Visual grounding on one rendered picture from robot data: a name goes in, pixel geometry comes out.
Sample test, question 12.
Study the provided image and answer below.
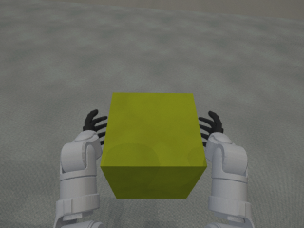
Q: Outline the robot right hand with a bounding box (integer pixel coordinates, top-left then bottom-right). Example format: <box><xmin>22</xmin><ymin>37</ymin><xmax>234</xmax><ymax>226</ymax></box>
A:
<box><xmin>198</xmin><ymin>111</ymin><xmax>224</xmax><ymax>147</ymax></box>

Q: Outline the carton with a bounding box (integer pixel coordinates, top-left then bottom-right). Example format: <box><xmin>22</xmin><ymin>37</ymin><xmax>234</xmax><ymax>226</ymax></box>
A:
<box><xmin>100</xmin><ymin>92</ymin><xmax>207</xmax><ymax>200</ymax></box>

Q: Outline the right robot forearm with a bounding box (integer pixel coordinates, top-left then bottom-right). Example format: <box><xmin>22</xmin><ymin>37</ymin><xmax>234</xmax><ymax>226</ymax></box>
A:
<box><xmin>204</xmin><ymin>132</ymin><xmax>255</xmax><ymax>228</ymax></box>

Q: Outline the robot left hand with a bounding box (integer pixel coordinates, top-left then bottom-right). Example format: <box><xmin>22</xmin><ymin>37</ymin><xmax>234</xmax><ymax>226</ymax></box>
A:
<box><xmin>83</xmin><ymin>109</ymin><xmax>108</xmax><ymax>145</ymax></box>

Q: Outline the left robot forearm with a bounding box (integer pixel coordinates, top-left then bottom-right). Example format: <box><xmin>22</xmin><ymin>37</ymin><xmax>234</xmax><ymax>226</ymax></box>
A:
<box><xmin>53</xmin><ymin>130</ymin><xmax>103</xmax><ymax>228</ymax></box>

